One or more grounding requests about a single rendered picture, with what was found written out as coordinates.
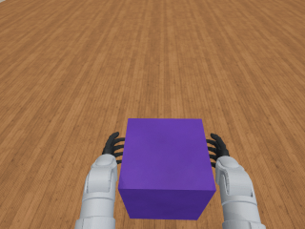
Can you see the right robot hand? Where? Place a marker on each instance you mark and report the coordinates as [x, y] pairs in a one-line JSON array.
[[219, 150]]

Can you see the right robot forearm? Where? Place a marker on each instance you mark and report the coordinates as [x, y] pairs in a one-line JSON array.
[[237, 195]]

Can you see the left robot forearm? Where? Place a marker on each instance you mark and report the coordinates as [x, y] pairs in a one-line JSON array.
[[98, 198]]

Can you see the carton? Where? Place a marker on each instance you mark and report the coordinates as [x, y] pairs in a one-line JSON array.
[[166, 171]]

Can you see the left robot hand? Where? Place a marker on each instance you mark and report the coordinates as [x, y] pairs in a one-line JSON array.
[[110, 149]]

